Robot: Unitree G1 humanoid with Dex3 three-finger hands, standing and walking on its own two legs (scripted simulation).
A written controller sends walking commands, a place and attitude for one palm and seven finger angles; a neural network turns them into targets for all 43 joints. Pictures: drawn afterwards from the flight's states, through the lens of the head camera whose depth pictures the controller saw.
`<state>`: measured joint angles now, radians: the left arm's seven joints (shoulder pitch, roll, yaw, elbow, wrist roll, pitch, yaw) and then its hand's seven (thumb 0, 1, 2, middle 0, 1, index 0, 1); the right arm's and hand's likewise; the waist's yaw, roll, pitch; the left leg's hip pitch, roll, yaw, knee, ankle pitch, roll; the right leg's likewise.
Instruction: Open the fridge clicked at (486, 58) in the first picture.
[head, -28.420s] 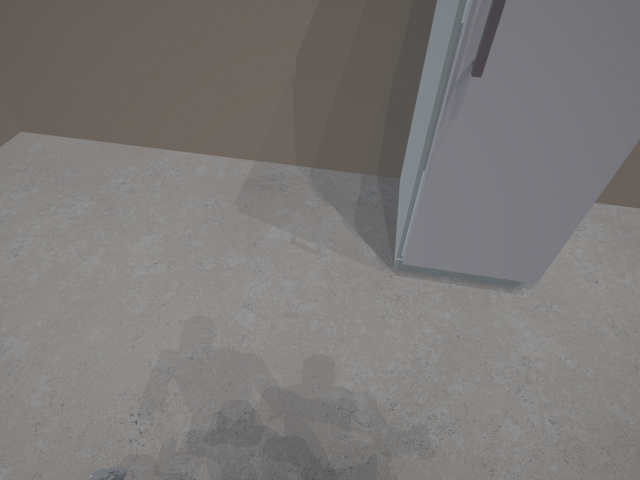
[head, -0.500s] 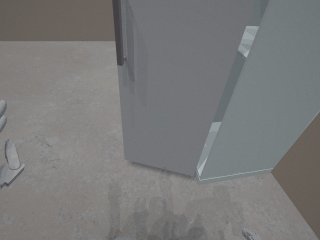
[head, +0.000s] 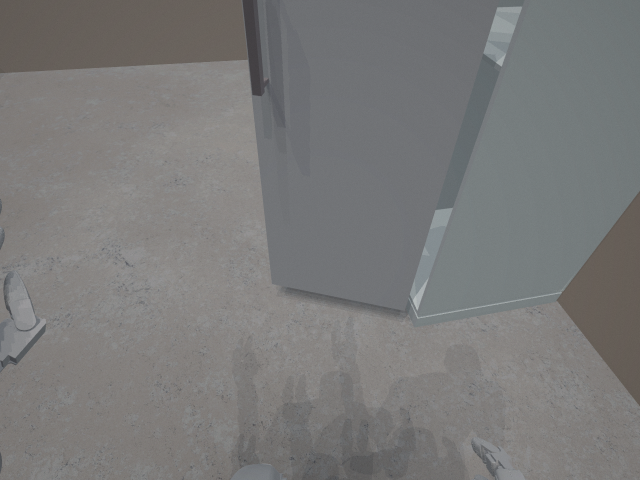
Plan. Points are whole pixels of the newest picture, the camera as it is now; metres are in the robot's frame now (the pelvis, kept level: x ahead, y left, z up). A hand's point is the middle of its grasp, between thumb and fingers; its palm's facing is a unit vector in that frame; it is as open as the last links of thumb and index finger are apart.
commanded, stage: stop stepping back and stand still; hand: left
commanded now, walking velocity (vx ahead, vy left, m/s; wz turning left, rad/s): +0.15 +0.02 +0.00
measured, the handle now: (255, 18) +0.88 +0.21 +0.24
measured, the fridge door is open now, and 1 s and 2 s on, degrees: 65 65 65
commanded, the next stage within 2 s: let the arm hang, fingers relaxed in 0.72 s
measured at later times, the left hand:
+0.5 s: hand (70, 290) +0.24 +0.28 +0.17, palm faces +0.44 -0.78 -0.44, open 7.5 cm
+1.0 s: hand (146, 409) +0.22 +0.27 -0.08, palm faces +0.04 -0.91 -0.40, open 7.4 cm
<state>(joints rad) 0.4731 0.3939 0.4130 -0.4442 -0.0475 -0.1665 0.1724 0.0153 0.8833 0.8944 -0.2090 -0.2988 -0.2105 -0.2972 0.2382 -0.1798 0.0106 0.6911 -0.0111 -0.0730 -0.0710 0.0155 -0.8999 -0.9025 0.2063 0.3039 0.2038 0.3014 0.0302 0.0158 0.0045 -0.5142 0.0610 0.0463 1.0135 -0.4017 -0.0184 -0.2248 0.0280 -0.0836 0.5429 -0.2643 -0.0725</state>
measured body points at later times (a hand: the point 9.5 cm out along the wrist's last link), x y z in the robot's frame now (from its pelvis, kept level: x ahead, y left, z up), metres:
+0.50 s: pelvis +0.04 +0.02 +0.00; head +0.04 +0.01 +0.45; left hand +0.21 +0.31 +0.19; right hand +0.18 -0.22 -0.10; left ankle +0.05 +0.13 -0.73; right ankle +0.02 -0.08 -0.73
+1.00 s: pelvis +0.03 +0.03 +0.00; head +0.04 +0.01 +0.45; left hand +0.22 +0.31 -0.05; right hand +0.20 -0.24 -0.11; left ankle +0.05 +0.13 -0.73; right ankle +0.02 -0.08 -0.73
